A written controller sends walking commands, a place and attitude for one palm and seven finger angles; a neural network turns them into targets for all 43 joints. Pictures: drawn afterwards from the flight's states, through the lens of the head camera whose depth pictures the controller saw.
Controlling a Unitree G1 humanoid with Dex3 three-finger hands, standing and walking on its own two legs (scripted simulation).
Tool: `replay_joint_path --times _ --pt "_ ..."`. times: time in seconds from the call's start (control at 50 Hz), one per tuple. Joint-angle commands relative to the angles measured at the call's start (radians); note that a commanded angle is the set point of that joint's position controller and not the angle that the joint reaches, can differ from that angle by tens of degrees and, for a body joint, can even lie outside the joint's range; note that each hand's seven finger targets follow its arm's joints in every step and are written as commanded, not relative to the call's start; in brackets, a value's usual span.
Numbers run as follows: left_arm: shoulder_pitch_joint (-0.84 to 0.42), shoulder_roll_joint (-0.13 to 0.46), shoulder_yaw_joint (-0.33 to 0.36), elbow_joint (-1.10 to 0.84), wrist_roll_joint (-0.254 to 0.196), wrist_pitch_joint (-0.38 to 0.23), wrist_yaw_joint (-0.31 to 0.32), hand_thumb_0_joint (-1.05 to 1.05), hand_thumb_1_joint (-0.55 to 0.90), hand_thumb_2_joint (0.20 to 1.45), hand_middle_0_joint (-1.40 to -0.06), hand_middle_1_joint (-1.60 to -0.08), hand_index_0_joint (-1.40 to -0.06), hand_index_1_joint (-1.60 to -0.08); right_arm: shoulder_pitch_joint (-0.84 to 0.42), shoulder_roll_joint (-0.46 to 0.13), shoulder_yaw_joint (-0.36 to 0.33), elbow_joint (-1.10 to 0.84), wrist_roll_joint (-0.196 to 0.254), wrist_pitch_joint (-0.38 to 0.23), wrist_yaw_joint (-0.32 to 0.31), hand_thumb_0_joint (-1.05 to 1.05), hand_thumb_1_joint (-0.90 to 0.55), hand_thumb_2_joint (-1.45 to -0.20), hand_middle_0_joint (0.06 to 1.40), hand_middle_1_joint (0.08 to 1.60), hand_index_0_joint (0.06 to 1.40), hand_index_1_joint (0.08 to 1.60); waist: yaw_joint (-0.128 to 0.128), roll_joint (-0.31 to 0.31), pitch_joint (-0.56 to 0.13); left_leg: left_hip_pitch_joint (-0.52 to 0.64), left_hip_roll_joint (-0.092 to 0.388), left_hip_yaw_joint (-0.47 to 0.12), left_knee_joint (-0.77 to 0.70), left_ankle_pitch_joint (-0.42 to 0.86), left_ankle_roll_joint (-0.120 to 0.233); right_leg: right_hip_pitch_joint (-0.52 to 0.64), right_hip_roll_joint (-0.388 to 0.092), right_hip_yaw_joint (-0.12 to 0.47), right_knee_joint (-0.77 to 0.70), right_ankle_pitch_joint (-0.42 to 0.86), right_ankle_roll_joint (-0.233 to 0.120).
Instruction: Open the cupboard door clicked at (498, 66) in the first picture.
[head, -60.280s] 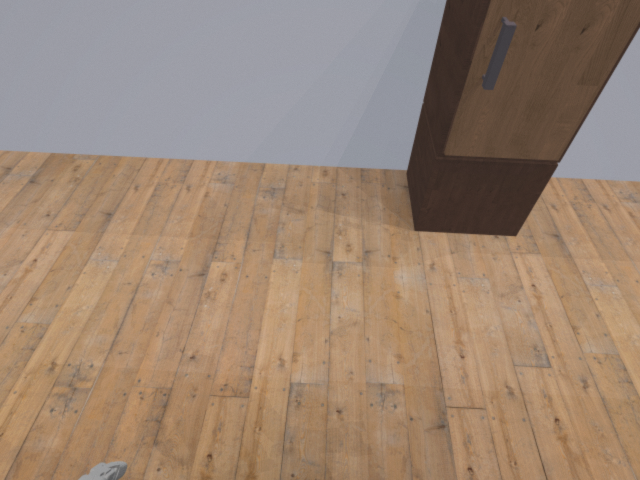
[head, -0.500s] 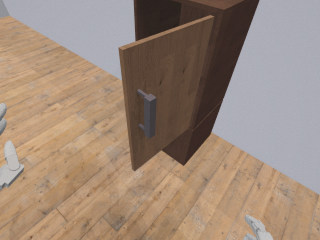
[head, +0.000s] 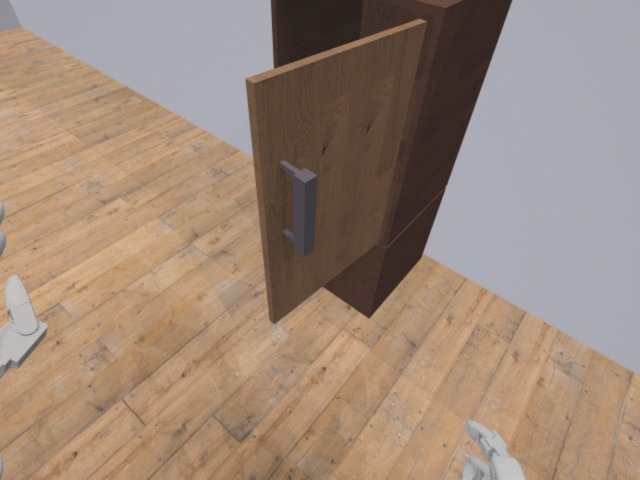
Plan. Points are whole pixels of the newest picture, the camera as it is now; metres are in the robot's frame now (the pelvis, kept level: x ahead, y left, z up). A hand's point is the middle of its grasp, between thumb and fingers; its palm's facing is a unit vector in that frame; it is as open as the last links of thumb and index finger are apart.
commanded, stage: let the arm hang, fingers relaxed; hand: left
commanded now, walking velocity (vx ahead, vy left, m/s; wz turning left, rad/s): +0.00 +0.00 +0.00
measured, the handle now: (295, 209) +0.54 +0.07 +0.02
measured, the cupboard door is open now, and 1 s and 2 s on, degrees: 84 84 84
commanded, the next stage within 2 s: look to check the result in 1.14 s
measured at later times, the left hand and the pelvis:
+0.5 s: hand out of the picture -0.02 +0.18 -0.17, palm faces +0.07 -0.97 -0.22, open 7.0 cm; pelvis +0.02 -0.01 +0.00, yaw +2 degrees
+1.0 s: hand out of the picture +0.01 +0.12 -0.17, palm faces +0.08 -0.99 -0.14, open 7.3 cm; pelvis +0.03 -0.02 +0.01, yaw +1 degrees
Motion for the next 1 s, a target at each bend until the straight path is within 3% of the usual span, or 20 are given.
replay_joint_path --times 0.0,0.02,0.04,0.08,0.1,0.14,0.16,0.18,0.22,0.24,0.26,0.3,0.32,0.34,0.38,0.4,0.44,0.58,0.82,0.98 --pt "0.115 0.192 0.128 -0.242 -0.004 -0.07 0.007 0.0 0.9 0.9 -0.2 -0.3 -0.2 -0.3 -0.105 -0.144 -0.04 -0.174 0.001 -0.053 -0.001 0.0 -0.9 -0.9 0.2 0.3 0.2 0.3 0.013 0.172 -0.069 -0.064 0.127 -0.145 -0.224 -0.286 -0.002 0.129 -0.013 -0.005 -0.268 0.113 -0.014" --pt "0.028 -0.042 -0.275 0.572 0.076 0.105 -0.136 0.0 0.9 0.9 -0.2 -0.3 -0.2 -0.3 -0.109 -0.264 -0.086 0.09 0.011 -0.039 0.07 0.0 -0.9 -0.9 0.2 0.3 0.2 0.3 -0.01 0.04 -0.063 -0.086 0.101 -0.107 0.098 0.022 -0.001 0.019 -0.154 0.068 -0.196 0.449 -0.044" --pt "-0.016 -0.063 -0.297 0.598 0.056 0.169 -0.154 0.0 0.9 0.9 -0.2 -0.3 -0.2 -0.3 -0.027 -0.162 -0.081 0.088 0.028 0.015 0.076 0.0 -0.9 -0.9 0.2 0.3 0.2 0.3 -0.027 0.004 -0.132 0.028 0.104 -0.071 0.121 0.013 -0.032 -0.067 -0.206 0.144 -0.188 0.462 -0.073" --pt "-0.117 -0.059 -0.319 0.653 0.053 0.179 -0.162 0.0 0.9 0.9 -0.2 -0.3 -0.2 -0.3 -0.007 -0.174 -0.065 0.092 0.009 0.077 0.068 0.0 -0.9 -0.9 0.2 0.3 0.2 0.3 -0.022 -0.138 -0.075 0.028 0.085 -0.096 0.169 -0.057 -0.014 -0.207 -0.187 0.117 -0.223 0.128 -0.091" --pt "-0.156 -0.052 -0.324 0.703 0.057 0.182 -0.159 0.0 0.9 0.9 -0.2 -0.3 -0.2 -0.3 -0.016 -0.176 -0.061 0.09 0.003 0.098 0.066 0.0 -0.9 -0.9 0.2 0.3 0.2 0.3 -0.021 -0.243 -0.036 0.012 0.073 -0.093 0.185 -0.043 -0.008 -0.212 -0.176 0.113 -0.248 0.101 -0.098" --pt "-0.211 -0.042 -0.328 0.808 0.057 0.185 -0.154 0.0 0.9 0.9 -0.2 -0.3 -0.2 -0.3 -0.037 -0.181 -0.059 0.102 -0.01 0.126 0.066 0.0 -0.9 -0.9 0.2 0.3 0.2 0.3 -0.019 -0.276 0.011 -0.011 0.053 -0.073 0.205 -0.012 -0.005 -0.187 -0.191 0.103 -0.247 0.186 -0.118" --pt "-0.233 -0.053 -0.338 0.871 0.054 0.191 -0.15 0.0 0.9 0.9 -0.2 -0.3 -0.2 -0.3 -0.042 -0.166 -0.054 0.119 -0.013 0.137 0.065 0.0 -0.9 -0.9 0.2 0.3 0.2 0.3 -0.021 -0.255 0.03 0.004 0.056 -0.071 0.185 0.013 -0.006 -0.186 -0.191 0.093 -0.235 0.218 -0.116" --pt "-0.245 -0.059 -0.347 0.935 0.05 0.196 -0.147 0.0 0.9 0.9 -0.2 -0.3 -0.2 -0.3 -0.04 -0.155 -0.047 0.138 -0.017 0.147 0.063 0.0 -0.9 -0.9 0.2 0.3 0.2 0.3 -0.023 -0.181 0.037 0.027 0.067 -0.087 0.14 0.064 -0.004 -0.181 -0.18 0.081 -0.22 0.209 -0.103" --pt "-0.229 -0.063 -0.356 1.072 0.041 0.199 -0.143 0.0 0.9 0.9 -0.2 -0.3 -0.2 -0.3 -0.042 -0.146 -0.03 0.182 -0.021 0.149 0.06 0.0 -0.9 -0.9 0.2 0.3 0.2 0.3 -0.005 0.056 0.049 0.0 0.109 -0.183 -0.004 0.158 0.019 -0.1 -0.11 0.053 -0.162 0.182 -0.056" --pt "-0.209 -0.061 -0.358 1.142 0.036 0.198 -0.142 0.0 0.9 0.9 -0.2 -0.3 -0.2 -0.3 -0.041 -0.152 -0.024 0.206 -0.021 0.146 0.056 0.0 -0.9 -0.9 0.2 0.3 0.2 0.3 0.012 0.133 0.046 -0.048 0.128 -0.232 -0.068 0.126 0.036 -0.024 -0.087 0.043 -0.16 0.15 -0.037" --pt "-0.184 -0.061 -0.36 1.21 0.034 0.194 -0.142 0.0 0.9 0.9 -0.2 -0.3 -0.2 -0.3 -0.047 -0.147 -0.021 0.232 -0.017 0.144 0.052 0.0 -0.9 -0.9 0.2 0.3 0.2 0.3 0.026 0.165 0.032 -0.064 0.132 -0.236 -0.101 0.083 0.039 0.031 -0.086 0.047 -0.181 0.153 -0.034" --pt "-0.16 -0.066 -0.366 1.315 0.03 0.184 -0.143 0.0 0.9 0.9 -0.2 -0.3 -0.2 -0.3 -0.036 -0.137 -0.02 0.273 -0.01 0.145 0.043 0.0 -0.9 -0.9 0.2 0.3 0.2 0.3 0.027 0.136 0.005 -0.025 0.108 -0.199 -0.096 0.051 0.022 0.068 -0.101 0.065 -0.238 0.192 -0.048" --pt "-0.145 -0.11 -0.351 1.343 0.033 0.18 -0.141 0.0 0.9 0.9 -0.2 -0.3 -0.2 -0.3 -0.018 -0.113 -0.026 0.29 -0.014 0.145 0.038 0.0 -0.9 -0.9 0.2 0.3 0.2 0.3 0.022 0.179 -0.032 0.007 0.103 -0.182 -0.091 0.041 0.018 0.079 -0.112 0.069 -0.256 0.211 -0.056" --pt "-0.143 -0.104 -0.356 1.373 0.03 0.178 -0.142 0.0 0.9 0.9 -0.2 -0.3 -0.2 -0.3 -0.001 -0.105 -0.025 0.311 -0.012 0.148 0.037 0.0 -0.9 -0.9 0.2 0.3 0.2 0.3 0.017 0.221 -0.047 0.032 0.099 -0.172 -0.09 0.035 0.014 0.083 -0.117 0.071 -0.266 0.219 -0.062" --pt "-0.141 -0.104 -0.364 1.424 0.026 0.175 -0.143 0.0 0.9 0.9 -0.2 -0.3 -0.2 -0.3 0.031 -0.095 -0.025 0.345 -0.007 0.15 0.033 0.0 -0.9 -0.9 0.2 0.3 0.2 0.3 0.009 0.199 -0.07 0.064 0.102 -0.169 -0.094 0.055 0.011 0.097 -0.117 0.07 -0.283 0.24 -0.064" --pt "-0.137 -0.112 -0.369 1.446 0.026 0.174 -0.142 0.0 0.9 0.9 -0.2 -0.3 -0.2 -0.3 0.041 -0.098 -0.027 0.354 -0.004 0.152 0.03 0.0 -0.9 -0.9 0.2 0.3 0.2 0.3 0.009 0.122 -0.053 0.083 0.108 -0.166 -0.092 0.058 0.012 0.079 -0.113 0.06 -0.298 0.239 -0.062" --pt "-0.133 -0.119 -0.38 1.486 0.025 0.173 -0.142 0.0 0.9 0.9 -0.2 -0.3 -0.2 -0.3 0.066 -0.099 -0.029 0.384 -0.001 0.153 0.028 0.0 -0.9 -0.9 0.2 0.3 0.2 0.3 0.002 0.081 -0.02 0.095 0.11 -0.155 -0.097 0.062 0.011 0.058 -0.119 0.059 -0.319 0.24 -0.06" --pt "-0.086 -0.143 -0.396 1.57 0.023 0.174 -0.133 0.0 0.9 0.9 -0.2 -0.3 -0.2 -0.3 0.105 -0.078 -0.022 0.444 0.002 0.159 0.025 0.0 -0.9 -0.9 0.2 0.3 0.2 0.3 -0.002 -0.001 0.057 0.116 0.104 -0.125 -0.105 0.062 0.007 0.013 -0.122 0.059 -0.347 0.205 -0.056" --pt "-0.053 -0.188 -0.396 1.589 0.024 0.17 -0.122 0.0 0.9 0.9 -0.2 -0.3 -0.2 -0.3 0.114 -0.032 -0.018 0.482 -0.004 0.159 0.026 0.0 -0.9 -0.9 0.2 0.3 0.2 0.3 0.001 0.006 0.126 0.097 0.093 -0.117 -0.109 0.045 0.007 -0.029 -0.122 0.059 -0.348 0.166 -0.053" --pt "-0.058 -0.196 -0.388 1.578 0.023 0.168 -0.121 0.0 0.9 0.9 -0.2 -0.3 -0.2 -0.3 0.121 -0.022 -0.019 0.48 -0.005 0.151 0.022 0.0 -0.9 -0.9 0.2 0.3 0.2 0.3 0.007 0.036 0.108 0.089 0.093 -0.115 -0.107 0.08 0.004 0.011 -0.121 0.059 -0.339 0.222 -0.051"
